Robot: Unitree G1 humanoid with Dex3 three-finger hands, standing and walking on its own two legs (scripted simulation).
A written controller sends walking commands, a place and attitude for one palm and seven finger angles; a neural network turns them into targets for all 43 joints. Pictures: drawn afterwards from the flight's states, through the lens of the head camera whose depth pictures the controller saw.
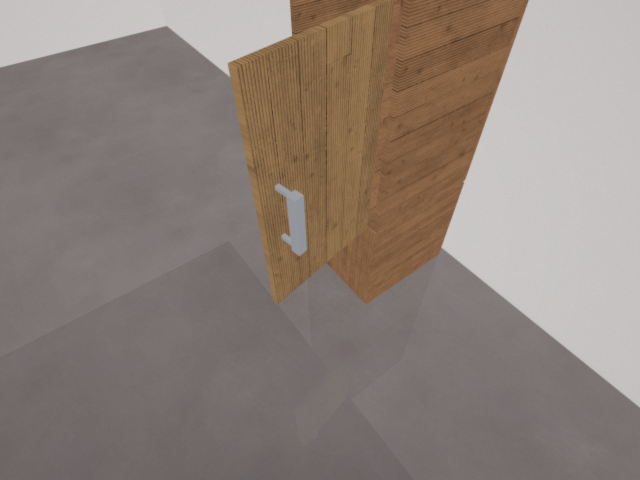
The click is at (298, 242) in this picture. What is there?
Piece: cupboard door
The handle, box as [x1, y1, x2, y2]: [275, 183, 306, 255]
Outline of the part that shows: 278,183 275,185 275,189 284,195 287,199 290,236 289,237 284,233 281,235 281,237 290,244 292,250 299,255 306,250 303,195 295,190 291,192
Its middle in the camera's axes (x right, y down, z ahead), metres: -0.06 -0.03 +0.75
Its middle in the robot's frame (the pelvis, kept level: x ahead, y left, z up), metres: +0.57 +0.10 -0.06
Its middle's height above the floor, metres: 0.71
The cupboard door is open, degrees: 100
